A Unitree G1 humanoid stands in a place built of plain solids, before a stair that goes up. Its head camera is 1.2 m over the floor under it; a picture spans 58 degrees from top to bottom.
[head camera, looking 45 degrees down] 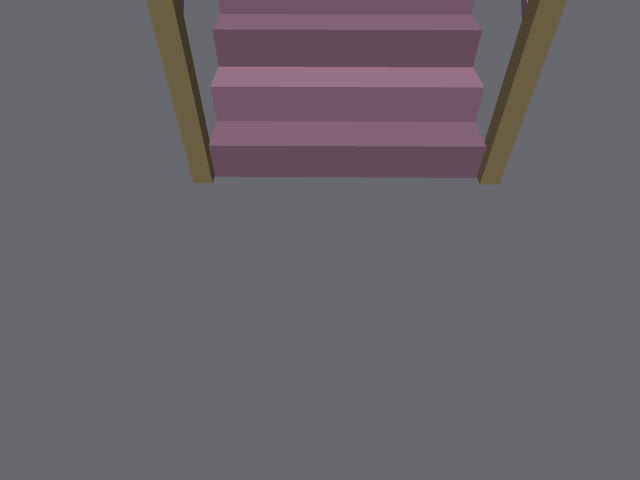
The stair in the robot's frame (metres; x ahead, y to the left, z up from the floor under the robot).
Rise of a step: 0.17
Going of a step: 0.21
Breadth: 1.20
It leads straight ahead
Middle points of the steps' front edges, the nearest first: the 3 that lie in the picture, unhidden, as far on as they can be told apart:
1.61 -0.12 0.17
1.81 -0.12 0.33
2.02 -0.12 0.50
